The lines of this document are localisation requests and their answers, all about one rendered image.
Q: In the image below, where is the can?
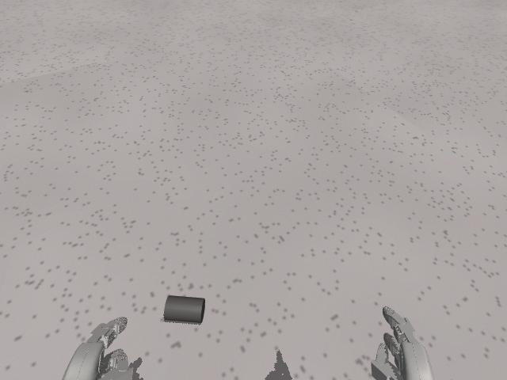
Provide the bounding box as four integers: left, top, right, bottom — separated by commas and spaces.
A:
164, 295, 205, 323

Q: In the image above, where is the right robot hand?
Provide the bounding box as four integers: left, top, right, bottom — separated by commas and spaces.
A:
371, 306, 434, 380

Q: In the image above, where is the left robot hand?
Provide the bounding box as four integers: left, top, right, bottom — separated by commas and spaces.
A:
62, 317, 133, 380

